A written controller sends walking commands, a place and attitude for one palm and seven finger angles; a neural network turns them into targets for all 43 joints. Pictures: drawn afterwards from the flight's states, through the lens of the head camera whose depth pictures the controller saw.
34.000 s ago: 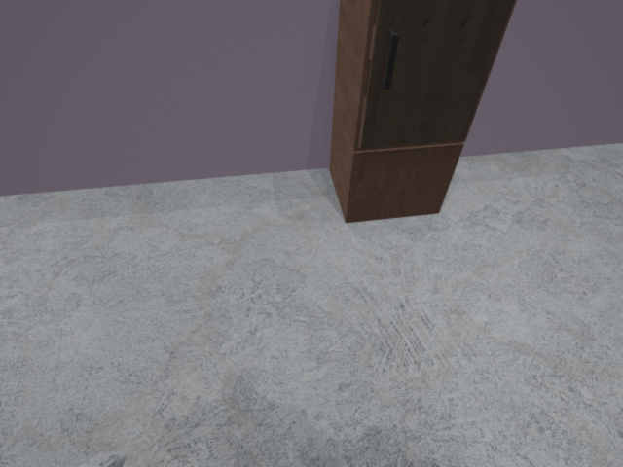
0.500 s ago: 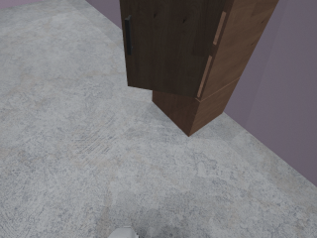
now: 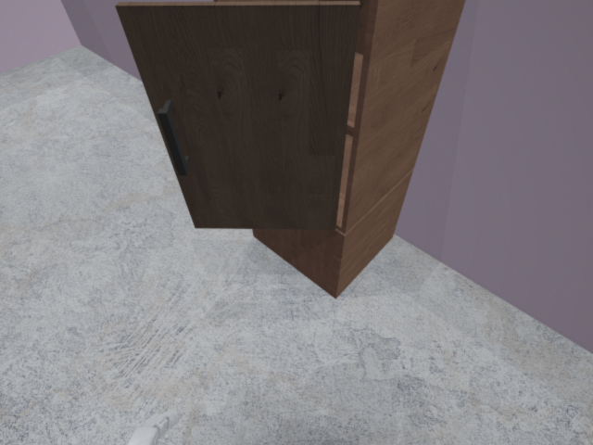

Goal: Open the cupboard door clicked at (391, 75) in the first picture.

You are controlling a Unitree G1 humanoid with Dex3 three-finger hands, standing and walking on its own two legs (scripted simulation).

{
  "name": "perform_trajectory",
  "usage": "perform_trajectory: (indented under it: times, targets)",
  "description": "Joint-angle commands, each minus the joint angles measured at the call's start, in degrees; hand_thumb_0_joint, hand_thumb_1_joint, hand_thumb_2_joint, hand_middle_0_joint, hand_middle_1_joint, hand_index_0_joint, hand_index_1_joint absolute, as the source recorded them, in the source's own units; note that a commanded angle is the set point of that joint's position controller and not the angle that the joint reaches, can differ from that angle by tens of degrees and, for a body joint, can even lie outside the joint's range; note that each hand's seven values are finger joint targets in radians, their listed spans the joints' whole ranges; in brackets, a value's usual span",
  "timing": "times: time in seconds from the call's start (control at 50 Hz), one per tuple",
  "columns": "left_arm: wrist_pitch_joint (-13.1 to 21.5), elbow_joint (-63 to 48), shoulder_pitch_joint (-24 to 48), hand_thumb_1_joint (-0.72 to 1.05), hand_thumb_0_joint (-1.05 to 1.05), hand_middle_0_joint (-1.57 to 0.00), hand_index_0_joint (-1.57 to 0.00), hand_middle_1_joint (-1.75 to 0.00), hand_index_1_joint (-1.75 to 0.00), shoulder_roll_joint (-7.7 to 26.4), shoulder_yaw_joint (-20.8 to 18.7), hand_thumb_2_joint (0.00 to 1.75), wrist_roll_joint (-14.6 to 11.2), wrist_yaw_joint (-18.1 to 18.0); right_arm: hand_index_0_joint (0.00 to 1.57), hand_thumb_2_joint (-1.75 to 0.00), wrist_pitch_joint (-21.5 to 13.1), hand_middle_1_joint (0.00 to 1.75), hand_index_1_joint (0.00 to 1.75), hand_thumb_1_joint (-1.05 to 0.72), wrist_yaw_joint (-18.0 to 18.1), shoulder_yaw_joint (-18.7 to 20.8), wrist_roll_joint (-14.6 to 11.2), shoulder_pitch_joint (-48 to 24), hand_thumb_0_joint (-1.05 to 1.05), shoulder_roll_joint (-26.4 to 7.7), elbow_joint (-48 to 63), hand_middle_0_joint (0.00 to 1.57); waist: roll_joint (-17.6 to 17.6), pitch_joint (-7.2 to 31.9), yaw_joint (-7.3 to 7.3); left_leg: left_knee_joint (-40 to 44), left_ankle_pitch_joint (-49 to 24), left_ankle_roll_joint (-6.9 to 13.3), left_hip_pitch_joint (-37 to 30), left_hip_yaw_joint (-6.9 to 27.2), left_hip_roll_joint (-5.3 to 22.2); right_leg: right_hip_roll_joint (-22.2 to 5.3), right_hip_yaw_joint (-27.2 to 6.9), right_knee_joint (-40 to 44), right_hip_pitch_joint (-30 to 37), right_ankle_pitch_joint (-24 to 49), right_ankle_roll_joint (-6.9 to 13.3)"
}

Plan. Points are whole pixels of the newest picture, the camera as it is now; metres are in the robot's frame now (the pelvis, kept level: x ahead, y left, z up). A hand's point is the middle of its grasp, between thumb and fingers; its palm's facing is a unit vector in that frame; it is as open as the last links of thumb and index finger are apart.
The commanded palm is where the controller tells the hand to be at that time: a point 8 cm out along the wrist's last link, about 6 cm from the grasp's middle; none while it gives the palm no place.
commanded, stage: take the last steps up to it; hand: left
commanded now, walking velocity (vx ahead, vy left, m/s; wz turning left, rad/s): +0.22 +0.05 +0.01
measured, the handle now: (176, 139) +0.71 +0.28 +0.00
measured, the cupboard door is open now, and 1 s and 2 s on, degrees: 41 41 41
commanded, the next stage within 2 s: come to a stop and stand still in 0.22 s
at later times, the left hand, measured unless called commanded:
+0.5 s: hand out of the picture +0.14 +0.23 -0.17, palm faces +0.05 -0.99 -0.14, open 7.4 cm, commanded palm none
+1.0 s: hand (191, 417) +0.19 +0.18 -0.15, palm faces -0.01 -0.97 -0.23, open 7.4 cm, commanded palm none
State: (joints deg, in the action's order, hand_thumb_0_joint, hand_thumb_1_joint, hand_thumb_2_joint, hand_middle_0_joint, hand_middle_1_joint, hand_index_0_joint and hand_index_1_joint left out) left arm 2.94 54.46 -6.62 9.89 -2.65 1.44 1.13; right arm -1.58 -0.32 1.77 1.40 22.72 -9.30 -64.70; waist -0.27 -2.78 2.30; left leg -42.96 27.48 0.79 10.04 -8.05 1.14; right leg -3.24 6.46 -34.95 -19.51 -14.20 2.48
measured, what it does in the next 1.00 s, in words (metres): walks ahead: left foot, then right foot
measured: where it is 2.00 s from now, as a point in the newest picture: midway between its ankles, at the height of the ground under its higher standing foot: outside the picture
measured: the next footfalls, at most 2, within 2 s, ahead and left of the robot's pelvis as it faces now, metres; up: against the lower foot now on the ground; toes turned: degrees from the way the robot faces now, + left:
left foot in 0.30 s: +0.21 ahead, +0.14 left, +0.00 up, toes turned +6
right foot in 0.80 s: +0.15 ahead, -0.12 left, +0.00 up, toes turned -5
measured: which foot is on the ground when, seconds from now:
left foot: up 0.00-0.28, down 0.30-0.80, up 0.82-1.00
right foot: down 0.00-0.32, up 0.34-0.78, down 0.80-1.00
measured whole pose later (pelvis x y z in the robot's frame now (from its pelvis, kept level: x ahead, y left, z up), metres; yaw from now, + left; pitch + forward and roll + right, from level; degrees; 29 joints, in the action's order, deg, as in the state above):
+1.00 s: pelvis +0.12 -0.01 +0.01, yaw -2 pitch +0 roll +2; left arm -0.4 57.5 -11.1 9.7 -1.3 1.3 -1.2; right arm 3.5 0.1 3.3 0.7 12.8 -11.8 -60.6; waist 0.2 -3.1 0.4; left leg -47.0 26.0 -2.8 19.6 -2.3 -0.2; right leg -2.8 2.4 -27.8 -11.6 -15.8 0.5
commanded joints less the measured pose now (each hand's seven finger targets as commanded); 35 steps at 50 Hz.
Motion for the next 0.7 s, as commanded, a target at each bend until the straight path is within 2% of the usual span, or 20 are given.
perform_trajectory:
  times: [0.0, 0.04, 0.08, 0.12, 0.18, 0.22, 0.24, 0.26, 0.28, 0.3, 0.32, 0.36, 0.38, 0.42, 0.46, 0.48, 0.56, 0.62, 0.66, 0.68]
  targets:
    - [0.4, 1.6, -13.9, 0.90, 0.00, -0.20, -0.20, -0.30, -0.30, 9.4, -2.5, 0.90, -0.6, -2.1, 0.20, -0.90, -1.4, 0.30, 0.30, -0.90, 0.5, 1.5, -0.5, -7.3, 0.00, -4.8, 6.9, 0.20, 7.2, 0.2, -6.14, -22.3, -1.6, -1.1, 27.4, 8.1, 4.2, -19.8, -23.6, 21.2, 19.3, 11.6, 10.1]
    - [0.9, 1.1, -10.4, 0.90, 0.00, -0.20, -0.20, -0.30, -0.30, 6.1, -1.5, 0.90, -0.6, -2.0, 0.20, -0.90, -0.3, 0.30, 0.30, -0.90, 0.2, 1.1, -0.2, -4.9, 0.00, -2.9, 5.8, 0.20, 7.8, 0.3, -2.98, -17.3, -6.7, -2.1, 21.3, 7.4, 5.2, -15.6, -13.8, 22.9, 11.9, 14.0, 7.4]
    - [1.2, 1.6, -9.6, 0.90, 0.00, -0.20, -0.20, -0.30, -0.30, 6.2, -1.4, 0.90, -0.4, -1.8, 0.20, -0.90, 0.2, 0.30, 0.30, -0.90, -0.3, 1.1, -0.3, -3.3, 0.00, -1.4, 5.1, 0.20, 7.7, 0.6, -1.80, -10.2, -9.3, -2.8, 16.3, 5.1, 4.5, -13.2, -9.0, 23.9, 8.3, 12.4, 6.5]
    - [1.3, 2.0, -10.1, 0.90, 0.00, -0.20, -0.20, -0.30, -0.30, 5.9, -2.0, 0.90, -0.2, -1.6, 0.20, -0.90, 0.3, 0.30, 0.30, -0.90, -0.6, 1.0, -0.1, -3.9, 0.00, -0.1, 5.3, 0.20, 6.4, 0.2, -1.97, -3.2, -12.0, -3.1, 14.1, 3.5, 3.8, -12.3, -7.5, 24.2, 6.6, 9.1, 6.5]
    - [1.1, 3.6, -10.9, 0.90, 0.00, -0.20, -0.20, -0.30, -0.30, 7.7, -2.1, 0.90, 0.0, -1.4, 0.20, -0.90, -0.4, 0.30, 0.30, -0.90, -0.8, 1.1, -0.1, -6.2, 0.00, -0.5, 6.4, 0.20, 6.4, 0.5, -2.90, 5.4, -12.9, -2.8, 10.8, 2.8, 2.3, -12.5, -8.7, 22.5, 7.6, 4.8, 6.3]
    - [0.6, 4.2, -10.3, 0.90, 0.00, -0.20, -0.20, -0.30, -0.30, 8.2, -2.1, 0.90, -0.3, -1.3, 0.20, -0.90, -0.9, 0.30, 0.30, -0.90, -0.6, 1.1, 0.1, -4.5, 0.00, -1.6, 6.0, 0.20, 6.6, 0.3, -1.63, 12.7, -16.8, -2.7, 4.0, 1.2, 0.6, -10.9, -7.3, 19.1, 4.8, 0.8, 4.6]
    - [0.2, 4.4, -10.3, 0.90, 0.00, -0.20, -0.20, -0.30, -0.30, 7.8, -1.9, 0.90, -0.5, -1.2, 0.20, -0.90, -1.2, 0.30, 0.30, -0.90, -0.4, 1.2, 0.1, -2.9, 0.00, -2.6, 5.2, 0.20, 4.4, 0.8, -0.99, 15.3, -17.3, -2.6, -1.4, 1.0, 0.0, -9.3, -6.3, 16.5, 1.7, -2.6, 3.5]
    - [-0.2, 4.1, -10.5, 0.90, 0.00, -0.20, -0.20, -0.30, -0.30, 6.3, -1.5, 0.90, -0.5, -1.0, 0.20, -0.90, -1.6, 0.30, 0.30, -0.90, 0.1, 1.8, 0.1, 0.2, 0.00, -5.0, 4.5, 0.20, -0.2, 1.5, 0.44, 17.3, -16.0, -1.8, -7.1, 4.1, 2.2, -7.2, -5.1, 10.8, -2.7, -6.7, 2.1]
    - [-0.6, 3.4, -11.1, 0.90, 0.00, -0.20, -0.20, -0.30, -0.30, 4.0, -1.1, 0.90, -0.5, -0.9, 0.20, -0.90, -1.6, 0.30, 0.30, -0.90, 0.6, 2.9, 0.6, 3.8, 0.00, -9.5, 4.1, 0.20, -10.8, 2.0, 1.76, 21.2, -12.1, 2.6, -11.3, 16.9, 11.7, -1.2, -0.9, -0.9, -10.7, -13.9, -0.2]
    - [-0.7, 1.8, -9.8, 0.90, 0.00, -0.20, -0.20, -0.30, -0.30, 2.6, -0.5, 0.90, -0.7, -1.0, 0.20, -0.90, -1.2, 0.30, 0.30, -0.90, 1.3, 3.4, 0.9, 7.9, 0.00, -13.2, 4.4, 0.20, -17.1, 3.8, 3.46, 29.1, -9.8, 9.0, -11.0, 29.9, 21.4, 2.7, 1.8, -15.5, -13.6, -20.6, -1.7]
    - [-0.7, 1.1, -8.0, 0.90, 0.00, -0.20, -0.20, -0.30, -0.30, 2.8, -0.3, 0.90, -0.5, -1.2, 0.20, -0.90, -0.7, 0.30, 0.30, -0.90, 1.7, 2.9, 0.7, 5.8, 0.00, -12.8, 5.1, 0.20, -9.4, 0.8, 2.41, 29.5, -14.9, 11.7, -6.3, 30.2, 23.4, 0.3, -3.0, -21.9, -13.8, -19.8, -1.1]
    - [-1.4, 4.3, -10.1, 0.90, 0.00, -0.20, -0.20, -0.30, -0.30, 1.9, 0.2, 0.90, -0.6, -1.7, 0.20, -0.90, -1.3, 0.30, 0.30, -0.90, 2.7, 0.8, 0.6, -2.5, 0.00, -7.8, 6.7, 0.20, -6.7, 0.6, -1.21, 27.4, -37.6, 9.2, 1.0, 21.5, 18.7, -2.5, -6.7, -21.8, -7.5, -13.7, -2.1]
    - [-1.8, 5.2, -11.4, 0.90, 0.00, -0.20, -0.20, -0.30, -0.30, 1.7, 0.4, 0.90, -0.9, -1.8, 0.20, -0.90, -1.6, 0.30, 0.30, -0.90, 3.2, 0.0, 0.3, -5.1, 0.00, -6.4, 7.0, 0.20, -6.9, 0.7, -2.53, 26.0, -48.7, 8.4, 2.2, 16.6, 17.6, -3.0, -6.8, -18.8, -3.9, -12.1, -2.9]
    - [-3.2, 6.2, -13.0, 0.90, 0.00, -0.20, -0.20, -0.30, -0.30, 2.7, 0.3, 0.90, -1.2, -2.1, 0.20, -0.90, -1.2, 0.30, 0.30, -0.90, 3.8, 0.0, -0.1, -6.7, 0.00, -7.6, 6.7, 0.20, -5.8, 4.6, -3.10, 23.5, -61.7, 7.8, -1.1, 12.4, 16.9, -1.8, -6.0, -15.0, -0.4, -10.9, -4.1]
    - [-4.6, 5.6, -12.9, 0.90, 0.00, -0.20, -0.20, -0.30, -0.30, 4.2, -0.4, 0.90, -1.0, -2.2, 0.20, -0.90, 0.0, 0.30, 0.30, -0.90, 4.1, 1.1, -0.4, -6.4, 0.00, -9.6, 6.4, 0.20, -5.3, 7.2, -2.48, 21.8, -62.8, 8.4, -4.7, 12.0, 17.9, -0.6, -5.0, -14.3, -0.8, -10.6, -4.2]
    - [-5.1, 4.6, -11.8, 0.90, 0.00, -0.20, -0.20, -0.30, -0.30, 4.9, -0.7, 0.90, -0.7, -2.2, 0.20, -0.90, 0.4, 0.30, 0.30, -0.90, 4.4, 1.6, -0.4, -6.1, 0.00, -10.1, 6.4, 0.20, -4.3, 5.8, -1.90, 21.5, -63.0, 8.9, -4.1, 12.8, 18.9, -0.2, -4.9, -15.2, -1.8, -11.2, -4.0]
    - [-6.7, 2.0, -9.6, 0.90, 0.00, -0.20, -0.20, -0.30, -0.30, 5.0, -1.7, 0.90, -0.3, -2.3, 0.20, -0.90, 1.7, 0.30, 0.30, -0.90, 4.4, 2.5, 0.0, -7.7, 0.00, -11.3, 6.8, 0.20, -7.6, 4.3, -2.12, 22.5, -53.0, 10.1, -0.9, 12.8, 19.8, 0.8, -6.6, -22.4, -5.1, -12.5, -4.3]
    - [-6.6, 0.3, -7.7, 0.90, 0.00, -0.20, -0.20, -0.30, -0.30, 4.5, -1.6, 0.90, -0.4, -2.2, 0.20, -0.90, 2.0, 0.30, 0.30, -0.90, 4.0, 3.0, 0.4, -9.1, 0.00, -11.4, 7.4, 0.20, -9.9, 4.3, -1.95, 21.6, -50.1, 9.1, -0.7, 11.6, 18.4, 1.2, -5.8, -17.1, -3.6, -12.0, -4.0]
    - [-6.3, -0.4, -6.7, 0.90, 0.00, -0.20, -0.20, -0.30, -0.30, 4.1, -1.4, 0.90, -0.4, -2.2, 0.20, -0.90, 2.1, 0.30, 0.30, -0.90, 3.7, 3.3, 0.4, -8.4, 0.00, -11.5, 7.2, 0.20, -11.0, 4.7, -1.50, 21.4, -48.0, 8.7, -0.6, 12.3, 18.0, 1.5, -4.5, -11.6, -0.9, -11.6, -3.7]
    - [-5.9, -0.5, -7.7, 0.90, 0.00, -0.20, -0.20, -0.30, -0.30, 4.2, -1.2, 0.90, -0.4, -2.3, 0.20, -0.90, 2.2, 0.30, 0.30, -0.90, 3.5, 3.3, 0.4, -8.9, 0.00, -11.3, 7.5, 0.20, -11.1, 4.3, -2.01, 20.6, -46.9, 8.4, 0.0, 12.3, 17.7, 1.6, -3.7, -7.6, 1.0, -10.4, -3.3]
